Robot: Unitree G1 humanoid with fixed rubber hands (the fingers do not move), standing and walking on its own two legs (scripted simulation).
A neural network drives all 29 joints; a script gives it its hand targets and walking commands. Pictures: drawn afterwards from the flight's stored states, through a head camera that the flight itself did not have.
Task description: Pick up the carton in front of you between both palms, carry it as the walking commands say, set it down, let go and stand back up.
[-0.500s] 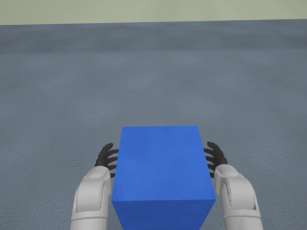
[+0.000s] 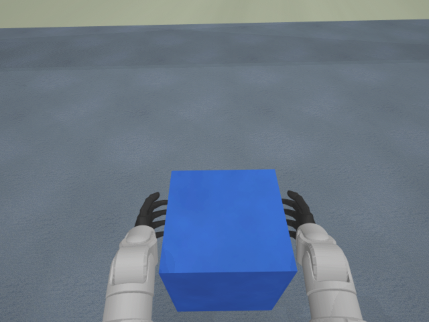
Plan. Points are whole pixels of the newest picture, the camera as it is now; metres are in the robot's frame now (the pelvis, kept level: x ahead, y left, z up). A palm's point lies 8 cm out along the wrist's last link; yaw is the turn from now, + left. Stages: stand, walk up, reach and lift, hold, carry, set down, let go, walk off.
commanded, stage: carry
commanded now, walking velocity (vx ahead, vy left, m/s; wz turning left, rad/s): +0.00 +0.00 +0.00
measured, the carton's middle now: (223, 243) +0.30 +0.00 -0.04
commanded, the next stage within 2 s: hold in 0.16 s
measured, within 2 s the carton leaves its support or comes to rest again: neither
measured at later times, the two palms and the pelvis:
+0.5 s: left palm (143, 246) +0.25 +0.15 +0.04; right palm (311, 246) +0.25 -0.15 +0.04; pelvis -0.02 +0.00 +0.01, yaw -1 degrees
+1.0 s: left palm (155, 238) +0.30 +0.14 -0.02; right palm (298, 240) +0.29 -0.15 -0.02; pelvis -0.06 +0.01 -0.03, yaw -1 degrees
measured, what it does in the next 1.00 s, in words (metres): shifts its weight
